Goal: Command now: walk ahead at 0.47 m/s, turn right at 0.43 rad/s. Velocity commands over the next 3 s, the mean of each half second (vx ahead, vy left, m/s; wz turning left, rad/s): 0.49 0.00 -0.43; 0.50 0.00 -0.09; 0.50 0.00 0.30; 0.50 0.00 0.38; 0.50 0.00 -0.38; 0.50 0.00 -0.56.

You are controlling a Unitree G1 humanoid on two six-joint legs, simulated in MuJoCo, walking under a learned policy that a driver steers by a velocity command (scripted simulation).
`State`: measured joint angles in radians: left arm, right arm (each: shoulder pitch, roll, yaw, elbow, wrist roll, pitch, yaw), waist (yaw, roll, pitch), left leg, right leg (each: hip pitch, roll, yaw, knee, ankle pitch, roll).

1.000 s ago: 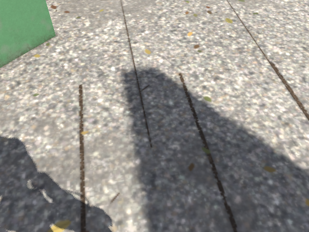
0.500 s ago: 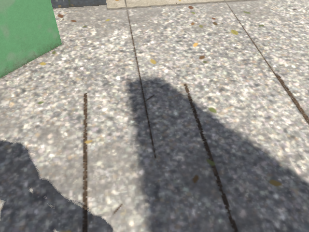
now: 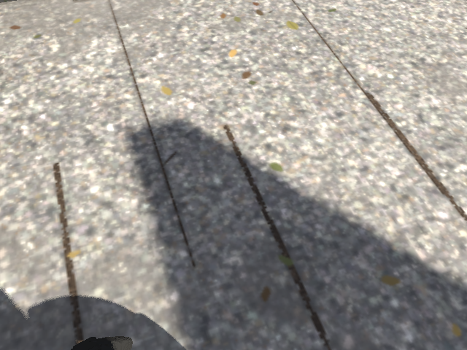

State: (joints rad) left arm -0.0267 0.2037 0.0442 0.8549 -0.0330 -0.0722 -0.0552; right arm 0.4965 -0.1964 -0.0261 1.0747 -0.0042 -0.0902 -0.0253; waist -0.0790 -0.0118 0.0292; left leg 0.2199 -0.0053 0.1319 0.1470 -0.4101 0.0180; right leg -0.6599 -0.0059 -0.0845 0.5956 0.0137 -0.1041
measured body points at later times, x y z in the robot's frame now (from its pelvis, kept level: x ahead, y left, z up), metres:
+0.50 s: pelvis +0.31 -0.01 +0.01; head +0.33 -0.02 +0.46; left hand +0.39 +0.26 -0.11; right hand +0.47 -0.28 -0.07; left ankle +0.49 +0.08 -0.70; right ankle +0.19 -0.09 -0.72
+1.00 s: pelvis +0.57 -0.06 +0.02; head +0.60 -0.07 +0.47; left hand +0.85 +0.09 -0.07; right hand +0.47 -0.32 -0.11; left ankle +0.49 +0.08 -0.72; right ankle +0.70 -0.24 -0.69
